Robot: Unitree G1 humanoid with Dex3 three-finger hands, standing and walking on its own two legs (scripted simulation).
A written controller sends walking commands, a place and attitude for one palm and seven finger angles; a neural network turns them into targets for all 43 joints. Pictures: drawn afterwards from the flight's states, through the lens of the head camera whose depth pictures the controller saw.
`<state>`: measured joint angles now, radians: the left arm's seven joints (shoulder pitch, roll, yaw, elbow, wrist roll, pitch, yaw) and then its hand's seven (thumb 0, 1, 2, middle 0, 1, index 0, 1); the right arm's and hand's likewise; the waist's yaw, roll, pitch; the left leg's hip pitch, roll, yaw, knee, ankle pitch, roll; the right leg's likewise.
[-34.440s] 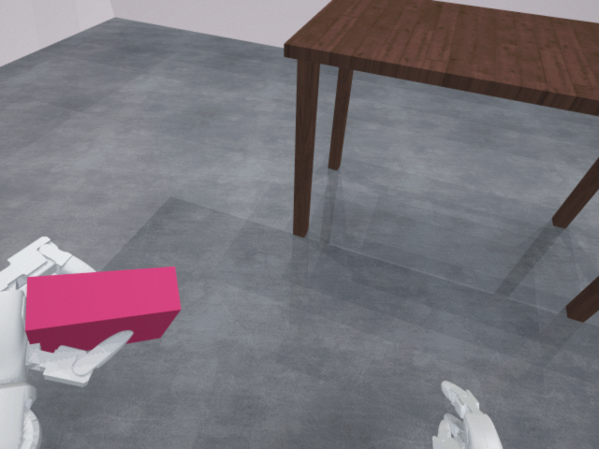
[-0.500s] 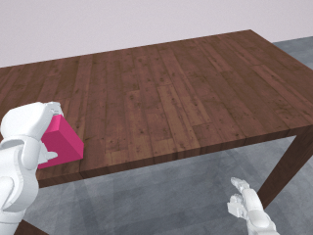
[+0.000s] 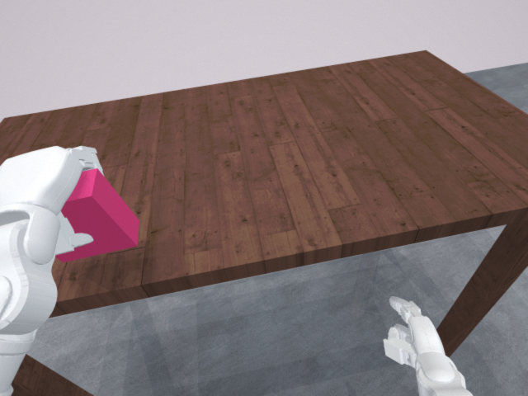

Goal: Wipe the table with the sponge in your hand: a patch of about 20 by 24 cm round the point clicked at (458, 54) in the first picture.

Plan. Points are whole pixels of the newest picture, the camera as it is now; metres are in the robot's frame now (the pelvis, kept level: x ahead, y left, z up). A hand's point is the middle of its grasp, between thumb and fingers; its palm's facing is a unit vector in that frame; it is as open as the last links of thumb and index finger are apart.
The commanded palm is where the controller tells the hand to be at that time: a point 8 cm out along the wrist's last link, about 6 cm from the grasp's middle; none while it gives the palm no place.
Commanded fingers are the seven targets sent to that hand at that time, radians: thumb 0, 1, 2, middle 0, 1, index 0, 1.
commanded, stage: lift the sponge slowly off the table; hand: left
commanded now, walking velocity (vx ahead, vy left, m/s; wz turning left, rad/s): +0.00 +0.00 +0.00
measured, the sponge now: (87, 226) +0.25 +0.31 +0.16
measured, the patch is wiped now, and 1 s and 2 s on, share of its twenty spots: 0.95 0.95 0.95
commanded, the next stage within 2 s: bring the sponge back beside the body in 0.78 s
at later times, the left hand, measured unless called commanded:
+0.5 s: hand (66, 174) +0.27 +0.30 +0.25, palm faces +0.26 -0.05 -0.96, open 9.2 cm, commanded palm +0.21 +0.30 +0.32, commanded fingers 0.00 0.10 1.30 -1.20 -1.60 -1.20 -1.60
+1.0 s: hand (62, 169) +0.27 +0.30 +0.25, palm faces +0.24 -0.05 -0.97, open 9.2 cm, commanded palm +0.21 +0.30 +0.33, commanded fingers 0.00 0.10 1.30 -1.20 -1.60 -1.20 -1.60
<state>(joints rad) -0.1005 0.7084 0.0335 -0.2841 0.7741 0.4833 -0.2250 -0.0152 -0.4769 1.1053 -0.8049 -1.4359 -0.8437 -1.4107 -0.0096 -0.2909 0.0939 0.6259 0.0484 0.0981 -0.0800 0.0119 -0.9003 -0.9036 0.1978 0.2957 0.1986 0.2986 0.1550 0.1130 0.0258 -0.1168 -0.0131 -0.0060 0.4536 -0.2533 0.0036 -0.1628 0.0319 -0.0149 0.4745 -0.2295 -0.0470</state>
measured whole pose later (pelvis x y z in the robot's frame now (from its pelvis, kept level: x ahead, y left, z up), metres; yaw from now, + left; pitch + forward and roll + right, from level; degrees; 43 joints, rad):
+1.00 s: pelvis -0.01 +0.01 +0.00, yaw +0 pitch -4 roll +1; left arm -0.30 0.74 0.00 -0.28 0.77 0.58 -0.30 -0.02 -0.48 1.10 -0.81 -1.43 -0.84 -1.41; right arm -0.02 -0.28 0.12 0.59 0.06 0.12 -0.08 0.01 -0.90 -0.90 0.20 0.30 0.20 0.30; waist 0.16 0.11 0.02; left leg -0.14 -0.02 0.00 0.46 -0.24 0.01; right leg -0.19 0.02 -0.01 0.48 -0.22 -0.04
